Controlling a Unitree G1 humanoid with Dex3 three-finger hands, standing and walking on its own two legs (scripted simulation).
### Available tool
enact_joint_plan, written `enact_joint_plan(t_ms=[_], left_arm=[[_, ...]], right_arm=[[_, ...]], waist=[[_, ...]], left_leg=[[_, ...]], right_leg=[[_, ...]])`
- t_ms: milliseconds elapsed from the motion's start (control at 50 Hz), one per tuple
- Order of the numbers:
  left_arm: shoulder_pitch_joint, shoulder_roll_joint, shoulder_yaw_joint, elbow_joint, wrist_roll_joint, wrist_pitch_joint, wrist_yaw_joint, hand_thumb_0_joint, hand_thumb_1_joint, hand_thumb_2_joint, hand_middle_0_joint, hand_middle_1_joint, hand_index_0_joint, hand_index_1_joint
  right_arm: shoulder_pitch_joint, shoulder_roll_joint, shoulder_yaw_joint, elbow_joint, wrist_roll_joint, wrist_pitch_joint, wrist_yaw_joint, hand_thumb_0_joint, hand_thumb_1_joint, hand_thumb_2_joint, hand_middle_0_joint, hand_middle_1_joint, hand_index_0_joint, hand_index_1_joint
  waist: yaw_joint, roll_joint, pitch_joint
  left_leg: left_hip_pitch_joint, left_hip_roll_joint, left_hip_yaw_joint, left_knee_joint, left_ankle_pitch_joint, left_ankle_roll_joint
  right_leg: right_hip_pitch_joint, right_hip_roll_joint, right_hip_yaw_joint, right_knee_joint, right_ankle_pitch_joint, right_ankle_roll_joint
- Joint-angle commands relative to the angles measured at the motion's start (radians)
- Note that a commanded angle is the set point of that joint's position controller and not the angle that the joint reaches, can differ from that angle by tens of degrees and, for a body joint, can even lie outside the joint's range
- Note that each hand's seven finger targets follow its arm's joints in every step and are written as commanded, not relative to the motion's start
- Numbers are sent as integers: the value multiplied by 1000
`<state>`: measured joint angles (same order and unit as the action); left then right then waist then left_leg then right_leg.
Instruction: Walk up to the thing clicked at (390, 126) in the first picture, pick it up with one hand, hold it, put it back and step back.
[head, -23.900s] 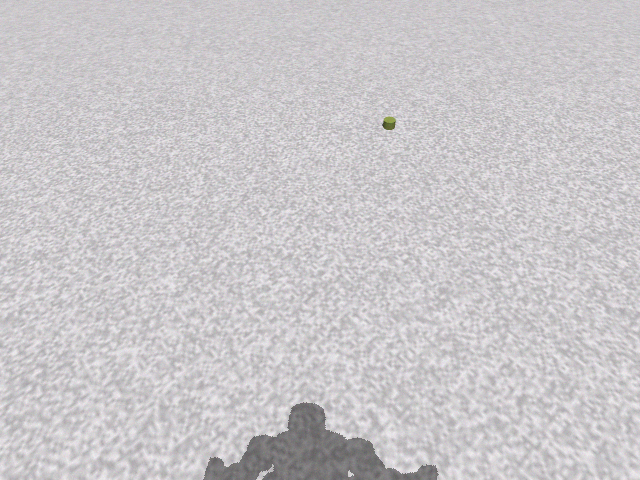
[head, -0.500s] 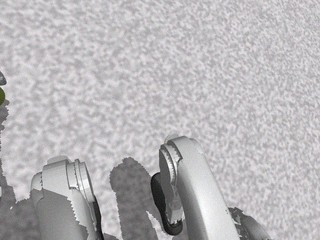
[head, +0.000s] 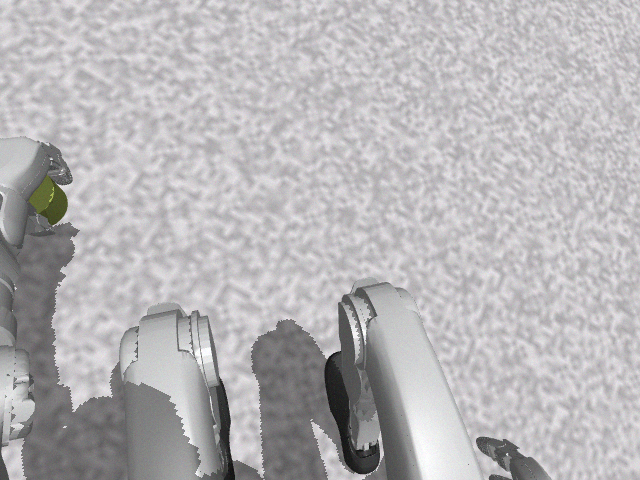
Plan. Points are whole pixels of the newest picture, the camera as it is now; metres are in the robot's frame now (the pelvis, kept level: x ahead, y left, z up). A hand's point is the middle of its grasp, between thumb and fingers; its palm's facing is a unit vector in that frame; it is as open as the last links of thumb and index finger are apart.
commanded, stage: lift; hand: left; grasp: from above
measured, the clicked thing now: (30, 199) +0.47 +0.34 -0.17
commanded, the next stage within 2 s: hold in 1.34 s
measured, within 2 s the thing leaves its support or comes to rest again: neither
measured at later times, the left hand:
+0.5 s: hand out of the picture +0.38 +0.32 +0.05, palm faces -0.43 -0.13 -0.89, open 8.1 cm
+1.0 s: hand out of the picture +0.33 +0.29 +0.23, palm faces -0.44 -0.12 -0.89, open 8.1 cm
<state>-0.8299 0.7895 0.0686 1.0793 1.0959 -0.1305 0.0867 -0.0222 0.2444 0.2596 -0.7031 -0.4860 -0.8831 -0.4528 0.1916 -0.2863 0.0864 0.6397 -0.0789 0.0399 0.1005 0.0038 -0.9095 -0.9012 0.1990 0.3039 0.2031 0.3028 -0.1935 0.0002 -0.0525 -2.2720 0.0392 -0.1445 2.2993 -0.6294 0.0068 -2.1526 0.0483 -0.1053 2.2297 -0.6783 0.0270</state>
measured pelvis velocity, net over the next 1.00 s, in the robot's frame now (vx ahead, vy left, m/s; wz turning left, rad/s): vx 0.04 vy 0.00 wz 0.13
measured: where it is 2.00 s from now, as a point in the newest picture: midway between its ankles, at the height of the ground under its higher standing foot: (286, 444)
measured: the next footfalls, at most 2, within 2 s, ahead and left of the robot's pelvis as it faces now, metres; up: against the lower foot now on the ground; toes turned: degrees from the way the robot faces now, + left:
none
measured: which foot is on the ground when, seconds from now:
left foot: down 0.00-1.00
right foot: down 0.00-1.00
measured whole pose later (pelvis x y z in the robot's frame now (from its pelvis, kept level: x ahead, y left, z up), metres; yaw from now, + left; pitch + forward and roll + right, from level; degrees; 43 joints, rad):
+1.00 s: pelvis +0.04 +0.00 +0.31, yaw +7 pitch +17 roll -3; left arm -0.34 0.45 -0.14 0.82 1.01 -0.02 0.12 0.02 0.25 0.32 -0.61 -0.58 -0.81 -0.56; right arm 0.23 -0.25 -0.02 0.73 0.04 -0.04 -0.05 0.01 -0.90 -0.90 0.20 0.30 0.20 0.30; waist -0.07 0.04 -0.14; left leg -1.04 0.05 -0.02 1.21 -0.46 0.00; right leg -0.98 0.03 -0.01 1.17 -0.48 0.01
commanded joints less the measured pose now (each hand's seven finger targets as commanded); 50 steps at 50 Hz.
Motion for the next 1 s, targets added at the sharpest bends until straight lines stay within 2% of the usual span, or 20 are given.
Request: enact_joint_plan(t_ms=[0, 40, 60, 100, 180, 320, 340, 360, 440, 460, 480, 500, 580, 600, 700, 720, 740, 840, 940, 980], left_arm=[[-302, 289, 58, -276, -40, 5, 24, 0, 749, 480, -1009, -619, -1074, -551], [-280, 271, 43, -298, -51, 6, 14, 0, 719, 488, -982, -636, -1047, -568], [-273, 284, 56, -326, -54, 7, 15, 0, 701, 484, -961, -648, -1029, -576], [-255, 238, 36, -345, -67, 11, 5, 0, 731, 483, -989, -634, -1055, -564], [-181, 219, 29, -406, -87, 23, -12, 0, 705, 506, -969, -649, -1032, -583], [-49, 162, 23, -522, -124, 53, -33, 0, 722, 495, -965, -665, -1034, -592], [-51, 143, 6, -547, -123, 57, -35, 0, 725, 480, -958, -672, -1032, -595], [-58, 156, 16, -588, -122, 60, -35, 0, 714, 492, -955, -680, -1026, -605], [19, 113, 6, -589, -126, 73, -32, 0, 690, 494, -940, -675, -1009, -602], [60, 85, 0, -591, -126, 79, -29, 0, 692, 488, -939, -679, -1010, -605], [66, 101, 13, -615, -130, 84, -26, 0, 702, 507, -945, -688, -1015, -615], [90, 74, -5, -618, -127, 89, -26, 0, 707, 506, -948, -695, -1019, -620], [142, 31, -29, -625, -126, 98, -20, 0, 704, 509, -959, -677, -1022, -611], [163, 40, -17, -622, -125, 99, -14, 0, 699, 522, -953, -694, -1017, -627], [164, -40, -68, -571, -116, 95, 19, 0, 650, 476, -896, -709, -970, -632], [181, -39, -60, -545, -115, 95, 28, 0, 631, 493, -874, -732, -950, -653], [180, -57, -84, -548, -106, 94, 34, 0, 642, 488, -883, -739, -960, -659], [157, -81, -102, -495, -95, 100, 69, 0, 640, 520, -880, -757, -955, -678], [168, -146, -150, -432, -85, 113, 86, 0, 632, 526, -875, -766, -950, -688], [170, -120, -126, -438, -87, 118, 98, 0, 637, 527, -869, -778, -947, -696]], right_arm=[[187, -234, -111, -26, 20, 1, -22, 0, -902, -899, 200, 300, 200, 300], [181, -224, -118, -27, 29, 1, -29, 0, -904, -900, 200, 300, 200, 300], [176, -221, -123, -32, 35, 2, -34, 0, -902, -898, 200, 300, 200, 300], [165, -216, -130, -38, 43, 2, -38, 0, -900, -898, 200, 300, 200, 300], [144, -207, -135, -51, 62, 2, -56, 0, -900, -899, 200, 300, 200, 300], [115, -185, -148, -55, 81, -4, -86, 0, -895, -897, 200, 300, 200, 300], [110, -178, -146, -57, 82, -5, -88, 0, -896, -897, 200, 300, 200, 300], [108, -176, -147, -61, 86, -7, -93, 0, -898, -898, 200, 300, 200, 300], [84, -161, -147, -58, 93, -14, -111, 0, -895, -896, 200, 300, 200, 300], [80, -156, -150, -55, 96, -15, -114, 0, -894, -896, 200, 300, 200, 300], [71, -152, -148, -55, 100, -18, -117, 0, -895, -896, 200, 300, 200, 300], [70, -149, -149, -62, 101, -20, -119, 0, -896, -896, 200, 300, 200, 300], [53, -133, -147, -39, 110, -38, -139, 0, -899, -898, 200, 300, 200, 300], [53, -130, -146, -38, 112, -44, -144, 0, -899, -898, 200, 300, 200, 300], [54, -116, -147, -16, 118, -75, -158, 0, -902, -899, 200, 300, 200, 300], [56, -114, -147, -12, 119, -80, -159, 0, -900, -898, 200, 300, 200, 300], [54, -111, -148, -13, 120, -84, -160, 0, -902, -899, 200, 300, 200, 300], [58, -109, -154, -2, 121, -103, -161, 0, -900, -899, 200, 300, 200, 300], [77, -109, -158, 12, 119, -113, -161, 0, -901, -899, 200, 300, 200, 300], [79, -111, -160, 14, 118, -115, -162, 0, -898, -898, 200, 300, 200, 300]], waist=[[28, 322, -776], [39, 320, -769], [51, 311, -774], [48, 308, -767], [65, 288, -758], [88, 231, -753], [84, 247, -756], [92, 251, -775], [96, 227, -683], [102, 213, -680], [106, 212, -685], [105, 200, -688], [106, 174, -614], [108, 165, -597], [97, 141, -495], [105, 127, -479], [105, 115, -472], [112, 115, -418], [111, 103, -391], [128, 104, -389]], left_leg=[[636, -20, 85, -292, 156, 25], [652, -19, 86, -334, 116, 25], [665, -18, 82, -357, 102, 27], [698, -14, 67, -407, 79, 27], [756, -10, 53, -497, 42, 28], [912, -6, 60, -611, 119, 31], [937, -5, 60, -631, 133, 28], [971, -6, 60, -658, 135, 27], [1037, -2, 48, -786, 60, 22], [1065, -3, 51, -813, 62, 21], [1089, -5, 54, -837, 66, 21], [1115, -8, 59, -860, 73, 20], [1203, -13, 75, -948, 86, 17], [1212, -15, 78, -969, 92, 17], [1314, -18, 83, -1089, 100, 10], [1322, -19, 84, -1109, 103, 10], [1340, -25, 97, -1123, 114, 10], [1429, -33, 107, -1231, 113, 5], [1542, -33, 111, -1320, 189, -2], [1579, -34, 115, -1356, 214, -3]], right_leg=[[348, 22, -20, -302, 199, -68], [355, 23, -10, -326, 169, -69], [366, 22, -10, -339, 158, -68], [372, 20, -12, -350, 157, -66], [432, 21, -7, -405, 142, -62], [569, 14, 11, -543, 188, -54], [594, 17, 13, -558, 198, -55], [629, 16, 17, -578, 204, -55], [711, 15, 22, -677, 160, -50], [741, 14, 25, -708, 159, -50], [780, 15, 29, -735, 160, -50], [818, 14, 36, -766, 164, -50], [912, 12, 56, -877, 168, -51], [946, 12, 61, -908, 165, -50], [1048, 9, 76, -1033, 170, -51], [1075, 8, 82, -1059, 169, -50], [1101, 8, 88, -1096, 170, -51], [1207, 10, 110, -1211, 158, -50], [1295, 13, 103, -1282, 240, -48], [1339, 11, 104, -1313, 262, -49]])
